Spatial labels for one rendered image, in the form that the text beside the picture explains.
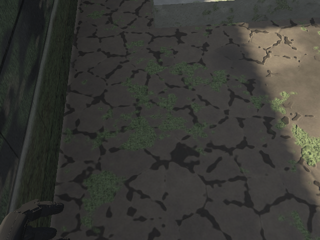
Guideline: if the left robot hand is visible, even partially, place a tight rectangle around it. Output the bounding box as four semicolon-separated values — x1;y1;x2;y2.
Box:
0;199;70;240

